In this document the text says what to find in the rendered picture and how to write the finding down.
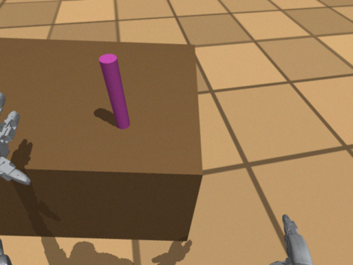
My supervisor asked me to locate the can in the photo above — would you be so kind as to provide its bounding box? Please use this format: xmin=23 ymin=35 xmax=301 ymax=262
xmin=99 ymin=54 xmax=130 ymax=129

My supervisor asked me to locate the left robot hand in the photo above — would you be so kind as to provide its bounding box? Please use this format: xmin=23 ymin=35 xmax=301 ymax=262
xmin=0 ymin=92 xmax=31 ymax=185

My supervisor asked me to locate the left robot arm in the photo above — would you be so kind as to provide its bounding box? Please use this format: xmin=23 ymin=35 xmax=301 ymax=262
xmin=0 ymin=239 xmax=12 ymax=265

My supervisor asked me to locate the right robot hand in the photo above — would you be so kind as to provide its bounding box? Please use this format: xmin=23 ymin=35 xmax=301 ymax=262
xmin=270 ymin=214 xmax=313 ymax=265

